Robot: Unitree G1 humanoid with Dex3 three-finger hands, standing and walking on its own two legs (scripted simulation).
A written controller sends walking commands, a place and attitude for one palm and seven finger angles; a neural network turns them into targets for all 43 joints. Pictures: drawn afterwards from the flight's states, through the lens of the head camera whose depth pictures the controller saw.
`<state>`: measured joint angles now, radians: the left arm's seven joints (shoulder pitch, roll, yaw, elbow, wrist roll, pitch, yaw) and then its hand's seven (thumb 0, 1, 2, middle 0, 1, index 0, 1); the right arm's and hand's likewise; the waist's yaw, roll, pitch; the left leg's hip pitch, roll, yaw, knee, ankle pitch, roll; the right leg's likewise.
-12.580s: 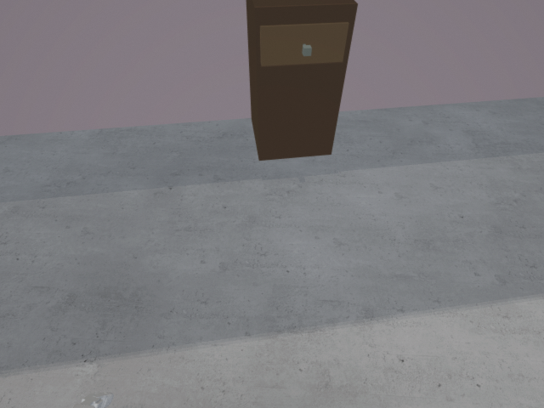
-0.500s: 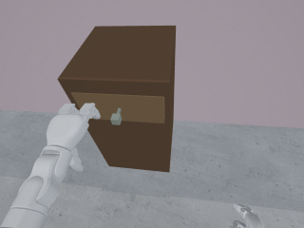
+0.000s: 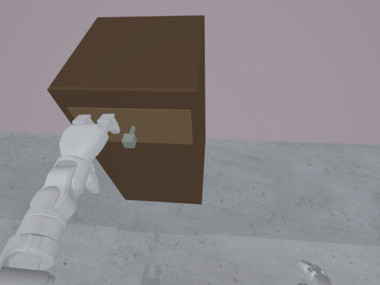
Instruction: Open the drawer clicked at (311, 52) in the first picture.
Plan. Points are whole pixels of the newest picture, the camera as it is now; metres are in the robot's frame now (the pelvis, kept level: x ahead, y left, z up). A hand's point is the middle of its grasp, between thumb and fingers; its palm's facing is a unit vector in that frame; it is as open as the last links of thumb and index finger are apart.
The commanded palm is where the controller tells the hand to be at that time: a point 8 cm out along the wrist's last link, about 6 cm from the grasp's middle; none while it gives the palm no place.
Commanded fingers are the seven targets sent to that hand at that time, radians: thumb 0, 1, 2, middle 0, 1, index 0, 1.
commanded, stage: move the hooked fingers above the handle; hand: left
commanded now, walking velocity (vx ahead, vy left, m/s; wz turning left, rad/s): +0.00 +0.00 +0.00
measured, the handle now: (130, 136) +0.55 +0.25 -0.11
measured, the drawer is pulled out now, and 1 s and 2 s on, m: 0.00 0.00 0.00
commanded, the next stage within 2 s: none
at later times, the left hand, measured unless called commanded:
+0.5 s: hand (107, 145) +0.43 +0.26 +0.00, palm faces -0.08 -0.02 -1.00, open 13.9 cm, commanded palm +0.42 +0.27 +0.05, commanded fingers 0.00 -0.50 0.30 -0.30 -1.20 -0.30 -1.20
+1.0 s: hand (117, 136) +0.49 +0.26 -0.04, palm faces -0.05 -0.04 -1.00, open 13.9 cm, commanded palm +0.49 +0.27 +0.01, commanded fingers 0.00 -0.50 0.30 -0.30 -1.20 -0.30 -1.20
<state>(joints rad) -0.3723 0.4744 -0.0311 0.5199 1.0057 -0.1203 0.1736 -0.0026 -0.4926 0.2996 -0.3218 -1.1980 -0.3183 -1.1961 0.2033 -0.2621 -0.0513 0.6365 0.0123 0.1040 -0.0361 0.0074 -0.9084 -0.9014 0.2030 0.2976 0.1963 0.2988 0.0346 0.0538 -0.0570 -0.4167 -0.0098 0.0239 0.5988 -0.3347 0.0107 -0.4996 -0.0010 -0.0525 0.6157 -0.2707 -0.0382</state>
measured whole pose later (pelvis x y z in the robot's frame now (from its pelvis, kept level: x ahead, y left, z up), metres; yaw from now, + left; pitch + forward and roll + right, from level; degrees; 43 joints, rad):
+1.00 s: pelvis +0.00 +0.04 -0.05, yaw -1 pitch +24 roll -2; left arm -0.82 0.56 0.05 1.10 1.15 -0.19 0.37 0.00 -0.49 0.30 -0.32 -1.20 -0.32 -1.20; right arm 0.35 -0.26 -0.06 0.71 -0.05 0.14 0.00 0.00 -0.91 -0.90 0.21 0.30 0.20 0.30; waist -0.13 0.04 -0.16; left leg -0.90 0.00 0.03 0.96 -0.48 0.05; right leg -0.95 0.00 -0.05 0.89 -0.36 0.00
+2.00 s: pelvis -0.01 +0.03 -0.05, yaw -2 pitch +26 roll -3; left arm -0.90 0.63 0.05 1.19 1.13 -0.10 0.33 0.00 -0.49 0.30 -0.34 -1.21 -0.34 -1.23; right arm 0.33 -0.28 -0.02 0.67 -0.04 0.16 -0.01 0.00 -0.91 -0.90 0.21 0.30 0.20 0.30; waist -0.16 0.06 -0.14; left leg -0.97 0.01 0.03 1.00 -0.49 0.05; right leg -1.02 0.01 -0.04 0.91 -0.35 0.00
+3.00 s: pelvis -0.01 +0.03 -0.08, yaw -2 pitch +30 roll -4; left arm -0.86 0.64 0.09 1.10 1.14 -0.22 0.38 0.00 -0.49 0.30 -0.32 -1.20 -0.32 -1.20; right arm 0.34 -0.27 -0.04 0.70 -0.06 0.13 0.00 0.00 -0.91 -0.90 0.21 0.30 0.20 0.30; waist -0.15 0.05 -0.16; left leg -1.11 0.01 0.01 1.13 -0.54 0.05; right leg -1.14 0.01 -0.07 1.02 -0.40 0.00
